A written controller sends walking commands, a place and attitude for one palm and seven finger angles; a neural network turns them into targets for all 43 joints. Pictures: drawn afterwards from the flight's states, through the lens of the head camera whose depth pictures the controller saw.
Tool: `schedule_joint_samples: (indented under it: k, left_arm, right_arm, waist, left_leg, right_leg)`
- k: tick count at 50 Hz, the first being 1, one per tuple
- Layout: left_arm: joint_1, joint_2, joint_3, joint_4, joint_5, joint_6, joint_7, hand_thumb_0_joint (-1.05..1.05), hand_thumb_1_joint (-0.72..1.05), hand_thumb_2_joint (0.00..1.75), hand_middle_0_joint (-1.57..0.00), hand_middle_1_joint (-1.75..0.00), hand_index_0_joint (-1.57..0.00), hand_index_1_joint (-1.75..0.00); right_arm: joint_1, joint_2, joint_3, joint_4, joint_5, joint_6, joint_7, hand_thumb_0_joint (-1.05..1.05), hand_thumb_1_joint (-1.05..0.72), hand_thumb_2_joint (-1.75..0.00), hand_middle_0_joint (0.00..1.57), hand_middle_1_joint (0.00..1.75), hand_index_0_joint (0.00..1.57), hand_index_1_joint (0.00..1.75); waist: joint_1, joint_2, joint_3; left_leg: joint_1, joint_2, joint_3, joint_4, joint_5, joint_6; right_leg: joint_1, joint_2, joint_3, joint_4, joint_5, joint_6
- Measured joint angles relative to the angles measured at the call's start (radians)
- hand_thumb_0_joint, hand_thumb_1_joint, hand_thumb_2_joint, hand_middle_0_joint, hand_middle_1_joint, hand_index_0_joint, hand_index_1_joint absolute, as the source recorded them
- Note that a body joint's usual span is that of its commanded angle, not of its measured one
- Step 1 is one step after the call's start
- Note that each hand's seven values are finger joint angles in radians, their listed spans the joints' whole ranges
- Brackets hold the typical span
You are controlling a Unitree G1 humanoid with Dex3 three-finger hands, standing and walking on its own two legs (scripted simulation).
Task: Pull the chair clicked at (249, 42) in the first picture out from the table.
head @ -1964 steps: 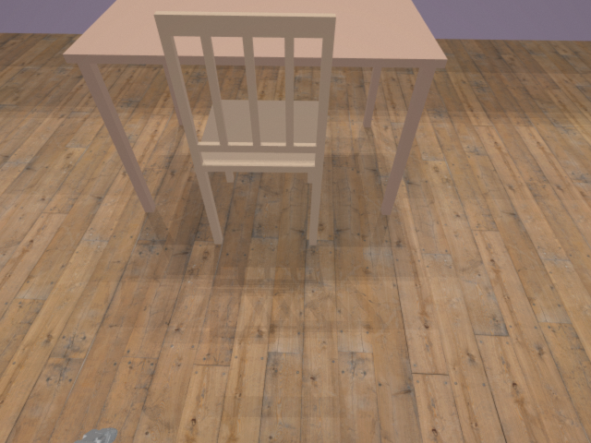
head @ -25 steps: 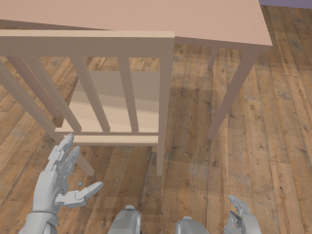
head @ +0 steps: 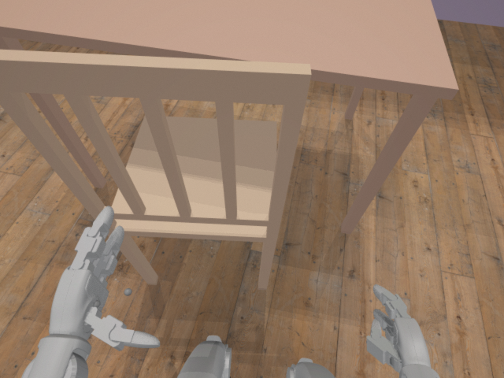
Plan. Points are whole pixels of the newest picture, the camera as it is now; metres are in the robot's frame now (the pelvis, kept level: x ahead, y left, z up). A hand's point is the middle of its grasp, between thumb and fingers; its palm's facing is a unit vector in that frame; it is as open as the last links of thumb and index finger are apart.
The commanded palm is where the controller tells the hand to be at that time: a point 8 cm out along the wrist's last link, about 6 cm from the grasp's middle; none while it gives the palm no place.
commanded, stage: raise the hand toward the chair's back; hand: left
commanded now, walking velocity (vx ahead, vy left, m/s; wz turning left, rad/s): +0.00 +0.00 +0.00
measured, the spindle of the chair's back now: (171, 167) +0.47 +0.19 +0.01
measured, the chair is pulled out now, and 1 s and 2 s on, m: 0.15 0.15 0.15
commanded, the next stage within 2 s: aim the fingers beside a spindle in 0.78 s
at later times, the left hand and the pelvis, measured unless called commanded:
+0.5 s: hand (117, 276) +0.25 +0.21 +0.05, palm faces +0.02 -1.00 -0.04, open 17.0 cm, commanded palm +0.22 +0.26 +0.05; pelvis +0.00 +0.01 +0.01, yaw +0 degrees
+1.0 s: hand (118, 277) +0.25 +0.21 +0.05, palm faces +0.03 -1.00 -0.05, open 17.0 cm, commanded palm +0.23 +0.26 +0.05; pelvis +0.00 +0.00 +0.01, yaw +0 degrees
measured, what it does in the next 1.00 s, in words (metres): stands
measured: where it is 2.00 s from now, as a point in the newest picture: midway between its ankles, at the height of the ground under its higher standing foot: outside the picture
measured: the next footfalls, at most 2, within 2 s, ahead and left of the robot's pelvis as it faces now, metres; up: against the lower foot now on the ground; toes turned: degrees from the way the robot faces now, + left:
none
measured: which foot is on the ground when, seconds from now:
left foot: down 0.00-1.00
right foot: down 0.00-1.00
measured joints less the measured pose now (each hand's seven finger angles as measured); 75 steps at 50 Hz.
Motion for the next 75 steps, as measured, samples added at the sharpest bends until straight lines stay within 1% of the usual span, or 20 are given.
schedule_joint_samples:
  k: [8,18,26,34,42,47,55,64,70,75]
  left_arm:
    - [-0.029,0.014,0.029,0.022,-0.013,0.006,-0.023,-0.01,-0.49,0.30,-0.07,-0.08,-0.06,-0.08]
    - [-0.066,0.036,0.061,0.064,-0.030,0.020,-0.039,-0.01,-0.50,0.30,-0.07,-0.08,-0.06,-0.08]
    - [-0.058,0.031,0.058,0.071,-0.029,0.005,-0.032,-0.01,-0.50,0.30,-0.06,-0.08,-0.06,-0.08]
    - [-0.058,0.028,0.055,0.069,-0.022,-0.008,-0.023,-0.02,-0.50,0.30,-0.07,-0.08,-0.06,-0.08]
    - [-0.062,0.025,0.054,0.069,-0.026,-0.001,-0.034,-0.02,-0.50,0.30,-0.07,-0.08,-0.06,-0.08]
    - [-0.065,0.025,0.053,0.071,-0.025,0.002,-0.039,-0.02,-0.50,0.30,-0.07,-0.08,-0.06,-0.08]
    - [-0.112,0.022,0.047,0.104,-0.022,-0.006,-0.041,-0.02,-0.50,0.30,-0.06,-0.08,-0.06,-0.08]
    - [-0.146,0.022,0.050,0.136,-0.011,-0.007,-0.022,-0.02,-0.50,0.30,-0.07,-0.08,-0.06,-0.08]
    - [-0.179,0.017,0.040,0.156,-0.007,-0.020,-0.013,-0.02,-0.50,0.30,-0.06,-0.08,-0.06,-0.08]
    - [-0.207,0.013,0.036,0.180,0.001,-0.018,-0.009,-0.02,-0.50,0.30,-0.07,-0.08,-0.06,-0.08]
  right_arm:
    - [0.020,0.003,0.016,0.012,0.000,0.003,-0.001,0.01,-0.90,-0.90,0.21,0.30,0.21,0.30]
    - [0.057,-0.022,0.006,0.039,0.007,0.002,-0.008,0.01,-0.90,-0.90,0.21,0.30,0.21,0.30]
    - [0.068,-0.032,-0.007,0.043,0.006,-0.004,-0.002,0.02,-0.90,-0.90,0.20,0.30,0.20,0.30]
    - [0.053,-0.026,-0.005,0.035,0.004,-0.001,0.002,0.02,-0.90,-0.90,0.20,0.30,0.20,0.30]
    - [0.040,-0.016,0.006,0.028,0.004,0.002,0.003,0.01,-0.90,-0.90,0.20,0.30,0.20,0.30]
    - [0.038,-0.016,0.010,0.025,0.005,0.002,0.000,0.01,-0.90,-0.90,0.21,0.30,0.20,0.30]
    - [0.037,-0.025,0.006,0.033,0.002,-0.005,-0.001,0.01,-0.90,-0.90,0.21,0.30,0.20,0.30]
    - [0.043,-0.028,0.000,0.034,-0.001,0.010,0.005,0.01,-0.90,-0.90,0.20,0.30,0.20,0.30]
    - [0.047,-0.031,-0.001,0.040,-0.003,0.014,0.010,0.01,-0.90,-0.90,0.20,0.30,0.20,0.30]
    - [0.043,-0.027,0.000,0.042,-0.004,0.024,0.014,0.01,-0.90,-0.90,0.20,0.30,0.20,0.30]
  waist:
    - [0.001,0.006,0.004]
    - [-0.019,0.005,0.011]
    - [-0.031,0.000,0.007]
    - [-0.025,0.002,0.009]
    - [-0.015,0.005,0.008]
    - [-0.013,0.005,0.009]
    - [-0.016,0.003,0.007]
    - [-0.026,0.000,0.004]
    - [-0.027,0.002,0.002]
    - [-0.028,-0.001,0.001]
  left_leg:
    - [0.013,0.000,-0.004,-0.011,0.005,0.003]
    - [0.032,0.001,0.002,-0.036,0.015,0.006]
    - [0.041,0.002,0.009,-0.047,0.017,0.008]
    - [0.039,0.001,0.010,-0.043,0.015,0.008]
    - [0.038,0.000,0.007,-0.042,0.015,0.007]
    - [0.035,0.000,0.003,-0.039,0.015,0.004]
    - [0.006,0.002,-0.001,-0.016,0.007,0.001]
    - [-0.018,0.006,0.004,0.001,0.001,-0.001]
    - [-0.041,0.006,0.005,0.016,-0.004,-0.001]
    - [-0.056,0.008,0.009,0.026,-0.008,0.000]
  right_leg:
    - [0.018,0.001,-0.003,-0.019,0.009,0.003]
    - [0.034,0.003,0.004,-0.046,0.024,0.007]
    - [0.039,0.004,0.011,-0.056,0.028,0.010]
    - [0.036,0.003,0.012,-0.050,0.025,0.010]
    - [0.036,0.001,0.009,-0.047,0.023,0.008]
    - [0.035,0.002,0.005,-0.045,0.021,0.006]
    - [0.007,0.004,0.001,-0.021,0.011,0.002]
    - [-0.021,0.007,0.007,0.000,0.004,-0.001]
    - [-0.045,0.006,0.007,0.018,-0.002,-0.001]
    - [-0.064,0.006,0.011,0.032,-0.006,-0.001]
